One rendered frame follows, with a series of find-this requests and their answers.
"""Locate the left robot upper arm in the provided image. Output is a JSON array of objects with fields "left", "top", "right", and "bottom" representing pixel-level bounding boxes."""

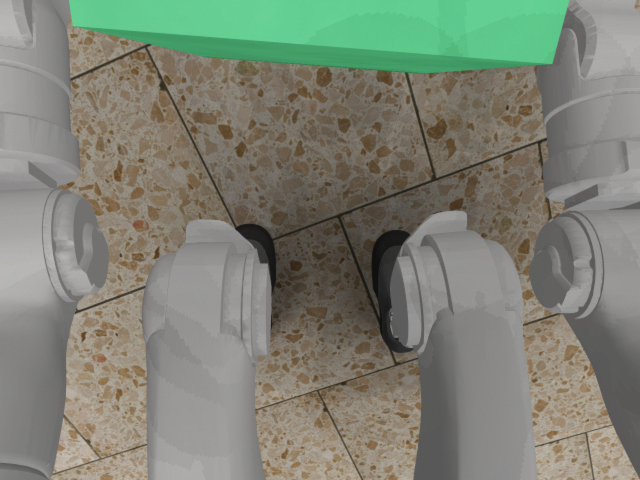
[{"left": 0, "top": 188, "right": 109, "bottom": 480}]

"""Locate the robot right forearm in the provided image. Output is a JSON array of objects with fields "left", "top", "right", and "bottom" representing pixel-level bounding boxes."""
[{"left": 536, "top": 0, "right": 640, "bottom": 211}]

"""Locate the left robot foot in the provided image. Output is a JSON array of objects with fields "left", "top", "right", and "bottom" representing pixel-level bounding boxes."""
[{"left": 235, "top": 224, "right": 276, "bottom": 328}]

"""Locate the carton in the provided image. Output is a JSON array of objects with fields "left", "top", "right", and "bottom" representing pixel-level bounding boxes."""
[{"left": 69, "top": 0, "right": 569, "bottom": 74}]

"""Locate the robot left forearm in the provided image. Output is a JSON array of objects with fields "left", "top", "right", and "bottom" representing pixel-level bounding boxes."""
[{"left": 0, "top": 0, "right": 81, "bottom": 190}]

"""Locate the right robot upper arm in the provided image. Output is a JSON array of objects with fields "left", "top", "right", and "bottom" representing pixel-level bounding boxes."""
[{"left": 529, "top": 209, "right": 640, "bottom": 479}]

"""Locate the right robot thigh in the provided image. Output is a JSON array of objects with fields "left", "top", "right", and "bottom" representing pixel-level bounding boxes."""
[{"left": 391, "top": 231, "right": 537, "bottom": 480}]

